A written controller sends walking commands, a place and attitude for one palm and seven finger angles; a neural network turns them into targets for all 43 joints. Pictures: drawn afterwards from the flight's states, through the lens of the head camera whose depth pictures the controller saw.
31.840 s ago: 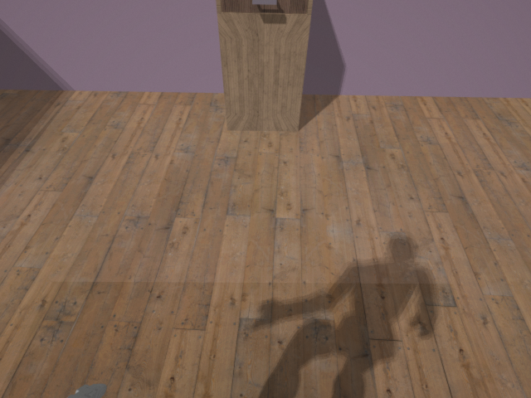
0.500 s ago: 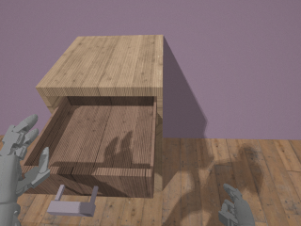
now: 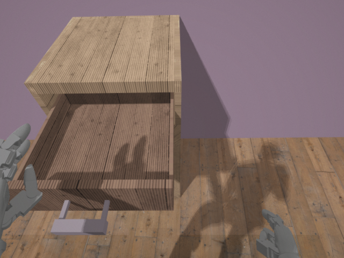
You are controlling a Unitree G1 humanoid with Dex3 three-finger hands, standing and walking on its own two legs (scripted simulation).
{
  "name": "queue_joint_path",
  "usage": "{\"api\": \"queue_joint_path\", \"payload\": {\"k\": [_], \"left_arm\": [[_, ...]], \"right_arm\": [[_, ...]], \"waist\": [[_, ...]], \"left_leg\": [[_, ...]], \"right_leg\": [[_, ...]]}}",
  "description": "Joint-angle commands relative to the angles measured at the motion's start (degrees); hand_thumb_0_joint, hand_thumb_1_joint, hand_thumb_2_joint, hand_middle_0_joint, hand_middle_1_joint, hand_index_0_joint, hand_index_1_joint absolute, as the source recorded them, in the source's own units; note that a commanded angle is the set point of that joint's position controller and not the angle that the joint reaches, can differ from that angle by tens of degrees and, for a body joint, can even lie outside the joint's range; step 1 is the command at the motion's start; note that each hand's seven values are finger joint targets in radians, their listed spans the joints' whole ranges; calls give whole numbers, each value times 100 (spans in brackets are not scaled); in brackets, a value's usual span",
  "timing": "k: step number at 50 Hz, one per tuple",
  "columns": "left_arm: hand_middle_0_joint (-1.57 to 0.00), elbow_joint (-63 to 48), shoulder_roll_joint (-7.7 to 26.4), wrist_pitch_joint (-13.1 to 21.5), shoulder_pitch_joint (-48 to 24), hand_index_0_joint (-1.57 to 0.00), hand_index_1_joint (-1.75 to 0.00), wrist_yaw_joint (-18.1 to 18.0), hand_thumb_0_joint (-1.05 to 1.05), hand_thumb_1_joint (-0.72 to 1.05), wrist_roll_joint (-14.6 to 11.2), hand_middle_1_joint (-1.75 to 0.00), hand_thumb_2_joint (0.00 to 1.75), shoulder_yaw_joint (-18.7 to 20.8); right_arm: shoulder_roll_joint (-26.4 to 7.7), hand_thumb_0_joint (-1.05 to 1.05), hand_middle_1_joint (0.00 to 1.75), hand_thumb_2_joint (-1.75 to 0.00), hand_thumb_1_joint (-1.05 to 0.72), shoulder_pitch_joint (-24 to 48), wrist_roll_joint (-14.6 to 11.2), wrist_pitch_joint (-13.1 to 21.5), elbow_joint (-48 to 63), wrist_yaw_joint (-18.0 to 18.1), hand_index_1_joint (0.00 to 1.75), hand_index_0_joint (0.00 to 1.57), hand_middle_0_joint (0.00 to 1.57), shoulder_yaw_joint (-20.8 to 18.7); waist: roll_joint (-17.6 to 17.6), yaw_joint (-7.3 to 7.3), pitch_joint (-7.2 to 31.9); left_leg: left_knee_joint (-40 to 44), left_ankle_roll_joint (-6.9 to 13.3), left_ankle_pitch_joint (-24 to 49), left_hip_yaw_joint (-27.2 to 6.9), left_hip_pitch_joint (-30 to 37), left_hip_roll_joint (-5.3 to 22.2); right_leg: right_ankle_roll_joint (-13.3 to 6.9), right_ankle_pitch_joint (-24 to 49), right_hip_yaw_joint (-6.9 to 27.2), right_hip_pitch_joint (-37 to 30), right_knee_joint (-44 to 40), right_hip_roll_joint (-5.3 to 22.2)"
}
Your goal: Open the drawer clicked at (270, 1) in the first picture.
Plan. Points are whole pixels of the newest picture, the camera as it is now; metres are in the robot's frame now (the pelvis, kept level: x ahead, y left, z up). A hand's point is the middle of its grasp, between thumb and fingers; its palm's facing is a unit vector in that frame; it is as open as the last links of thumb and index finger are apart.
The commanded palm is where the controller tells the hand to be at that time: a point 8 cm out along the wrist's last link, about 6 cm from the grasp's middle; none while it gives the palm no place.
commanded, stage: step back with the hand held close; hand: left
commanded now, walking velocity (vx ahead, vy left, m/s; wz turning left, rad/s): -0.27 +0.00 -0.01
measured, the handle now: (83, 215) +0.21 +0.22 -0.01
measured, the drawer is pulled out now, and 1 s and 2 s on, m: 0.30 0.30 0.30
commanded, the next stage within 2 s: stop stepping back and stand still in 1.04 s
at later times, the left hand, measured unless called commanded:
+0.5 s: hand out of the picture +0.12 +0.26 +0.16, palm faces +0.36 -0.83 -0.43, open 7.5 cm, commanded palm +0.06 +0.30 +0.18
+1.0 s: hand out of the picture +0.05 +0.22 +0.17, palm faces +0.23 -0.82 -0.52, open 7.5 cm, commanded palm -0.01 +0.27 +0.18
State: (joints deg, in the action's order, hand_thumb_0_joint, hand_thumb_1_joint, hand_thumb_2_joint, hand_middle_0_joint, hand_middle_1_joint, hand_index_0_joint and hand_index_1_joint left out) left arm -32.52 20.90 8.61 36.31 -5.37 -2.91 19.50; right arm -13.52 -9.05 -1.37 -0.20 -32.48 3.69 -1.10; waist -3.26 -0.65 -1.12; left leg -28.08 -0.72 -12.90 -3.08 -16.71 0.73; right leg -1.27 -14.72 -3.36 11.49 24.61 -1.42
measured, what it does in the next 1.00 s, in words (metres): walks backwards: right foot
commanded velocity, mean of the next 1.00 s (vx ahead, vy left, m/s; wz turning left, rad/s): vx -0.34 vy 0.00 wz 0.00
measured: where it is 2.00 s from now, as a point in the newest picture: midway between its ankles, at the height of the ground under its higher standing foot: outside the picture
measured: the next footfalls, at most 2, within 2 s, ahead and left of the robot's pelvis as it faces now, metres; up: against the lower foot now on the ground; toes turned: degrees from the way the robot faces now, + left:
right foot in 0.84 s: -0.20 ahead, -0.11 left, +0.00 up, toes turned +0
left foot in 1.08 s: -0.10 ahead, +0.11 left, +0.00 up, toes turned +0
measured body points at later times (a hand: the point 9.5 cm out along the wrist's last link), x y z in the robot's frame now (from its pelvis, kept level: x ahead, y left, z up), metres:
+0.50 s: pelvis -0.06 +0.02 -0.02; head -0.04 +0.04 +0.43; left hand +0.10 +0.30 +0.19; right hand +0.12 -0.21 -0.09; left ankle +0.01 +0.13 -0.74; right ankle -0.02 -0.10 -0.74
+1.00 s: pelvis -0.15 +0.00 -0.01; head -0.12 +0.01 +0.44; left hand +0.03 +0.26 +0.20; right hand +0.03 -0.23 -0.09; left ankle -0.10 +0.11 -0.70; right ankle -0.19 -0.10 -0.74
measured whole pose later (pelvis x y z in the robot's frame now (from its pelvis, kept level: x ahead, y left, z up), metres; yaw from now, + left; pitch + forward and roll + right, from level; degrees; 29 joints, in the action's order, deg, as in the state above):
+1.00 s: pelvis -0.15 +0.00 -0.01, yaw -2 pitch +3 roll -1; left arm -39.0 25.2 13.2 39.0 -4.8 -3.2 23.0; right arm -10.4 -8.2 -1.4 3.4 -35.4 2.7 0.3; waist 0.8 0.1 -0.7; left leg -49.7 -1.3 -22.8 -2.4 -31.6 -0.8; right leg -2.2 -18.0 -1.7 14.2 29.1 -2.2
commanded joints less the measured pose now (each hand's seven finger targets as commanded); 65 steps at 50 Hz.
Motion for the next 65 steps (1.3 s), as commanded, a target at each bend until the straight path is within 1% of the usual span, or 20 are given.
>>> {"api": "queue_joint_path", "payload": {"k": [1,10,16,21,24,26,29,32,35,38,43,45,47,51,54,56,59,63,64,65], "left_arm": [[-20,-1278,1050,296,180,-20,-30,-209,0,90,-33,-30,90,913],[-20,-1790,1067,333,230,-20,-30,-295,0,90,-27,-30,90,938],[-20,-1756,1012,464,178,-20,-30,-311,0,90,31,-30,90,1028],[-20,-1636,1016,532,-113,-20,-30,-389,0,90,3,-30,90,897],[-20,-1625,989,466,-309,-20,-30,-449,0,90,33,-30,90,816],[-20,-1764,1102,449,-332,-20,-30,-436,0,90,17,-30,90,939],[-20,-2049,1129,578,-198,-20,-30,-436,0,90,115,-30,90,1116],[-20,-1986,1006,606,-16,-20,-30,-458,0,90,85,-30,90,1036],[-20,-1964,897,596,66,-20,-30,-400,0,90,-5,-30,90,868],[-20,-1976,1088,608,81,-20,-30,-315,0,90,-54,-30,90,1001],[-20,-1930,1484,799,286,-20,-30,-72,0,90,-141,-30,90,1420],[-20,-1653,1241,745,325,-20,-30,-49,0,90,-207,-30,90,1159],[-20,-1379,1253,692,307,-20,-30,-160,0,90,-129,-30,90,1283],[-20,-1169,1059,498,146,-20,-30,-289,0,90,80,-30,90,1087],[-20,-1678,1076,489,-93,-20,-30,-344,0,90,17,-30,90,869],[-20,-1876,1118,581,174,-20,-30,-298,0,90,-9,-30,90,938],[-20,-2456,1101,502,417,-20,-30,-337,0,90,-10,-30,90,1019],[-20,-2152,1283,350,570,-20,-30,-427,0,90,-44,-30,90,1288],[-20,-1977,1235,371,434,-20,-30,-414,0,90,-34,-30,90,1208],[-20,-1742,1264,350,218,-20,-30,-419,0,90,-24,-30,90,1206]], "right_arm": [[-514,0,30,-90,-90,569,-23,223,1039,51,30,20,20,-269],[-564,0,30,-90,-90,532,5,425,1148,55,30,20,20,-205],[-602,0,30,-90,-90,392,2,647,1139,6,30,20,20,-179],[-536,0,30,-90,-90,259,22,697,883,-1,30,20,20,-212],[-459,0,30,-90,-90,243,91,637,681,6,30,20,20,-158],[-558,0,30,-90,-90,376,63,626,818,34,30,20,20,-178],[-575,0,30,-90,-90,403,107,777,1007,57,30,20,20,-163],[-475,0,30,-90,-90,268,167,932,801,-63,30,20,20,-226],[-509,0,30,-90,-90,298,168,1010,652,-134,30,20,20,-150],[-564,0,30,-90,-90,347,191,1063,556,-155,30,20,20,-108],[-581,0,30,-90,-90,535,125,946,678,-169,30,20,20,-96],[-508,0,30,-90,-90,452,-146,847,756,-154,30,20,20,-266],[-268,0,30,-90,-90,824,-77,689,743,-57,30,20,20,-207],[-152,0,30,-90,-90,766,67,405,748,142,30,20,20,29],[-495,0,30,-90,-90,560,6,414,836,110,30,20,20,-235],[-463,0,30,-90,-90,350,65,659,871,-46,30,20,20,-328],[-481,0,30,-90,-90,189,127,816,842,-141,30,20,20,-265],[-570,0,30,-90,-90,307,-7,800,1014,-94,30,20,20,-159],[-513,0,30,-90,-90,308,3,756,1007,-79,30,20,20,-126],[-510,0,30,-90,-90,293,1,706,969,-58,30,20,20,-164]], "waist": [[384,37,1112],[-539,18,897],[-335,61,676],[689,165,555],[746,212,582],[310,158,432],[-1641,147,641],[-536,40,815],[-800,75,977],[-1077,53,1148],[-423,-24,1420],[1493,74,1356],[1337,58,832],[927,229,703],[-215,127,1143],[-1042,82,1610],[-966,54,1509],[-479,84,875],[-40,168,651],[767,210,529]], "left_leg": [[-116,236,1992,-34,530,285],[790,399,493,-584,-790,727],[757,466,-1440,-623,-1818,681],[-1141,104,-1046,-22,-295,-36],[-1471,65,-701,59,259,-91],[-304,150,-696,-379,-101,243],[2149,755,-2600,-2199,-2012,1643],[1169,910,-290,-1569,-699,1464],[940,851,632,-1235,-13,1280],[804,753,1247,-1094,359,1194],[109,353,1165,-446,165,775],[-1959,-66,-346,364,433,-150],[-3406,-95,-1542,-52,-978,-210],[-534,-66,-707,252,-1054,-112],[494,313,3990,-401,548,1048],[318,679,4936,-965,1072,1652],[483,871,3160,-895,509,1507],[500,374,-1595,-225,-1076,652],[-133,169,-1889,65,-1140,231],[-1495,-30,-1708,357,-756,-160]], "right_leg": [[94,1992,255,-37,-174,672],[169,519,130,-350,648,294],[155,276,313,-543,699,293],[-302,-824,1138,1523,-780,1181],[-462,-398,930,2002,-724,1429],[-183,-470,530,1643,-142,913],[218,-1243,243,35,2816,-181],[168,-1435,486,1038,2986,20],[219,-1446,271,1035,2051,-59],[203,-1002,190,725,1030,-143],[115,964,182,-183,-606,122],[-362,1805,935,925,-838,1442],[-915,3231,1430,823,-517,2100],[-319,4861,627,-395,428,1280],[234,1966,277,248,1140,501],[144,-901,354,882,1751,194],[210,-1294,382,742,2144,110],[184,-352,-13,-604,112,174],[-45,-635,311,-345,-471,508],[-407,-2232,1469,809,-1121,1231]]}}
